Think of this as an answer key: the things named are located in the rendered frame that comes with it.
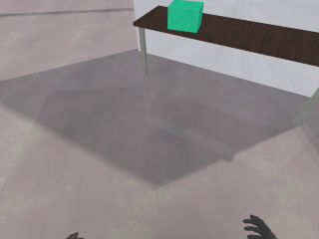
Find table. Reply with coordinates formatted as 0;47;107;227
133;5;319;125

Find carton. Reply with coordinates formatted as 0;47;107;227
167;0;204;33

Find right robot hand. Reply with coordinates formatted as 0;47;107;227
242;214;277;239

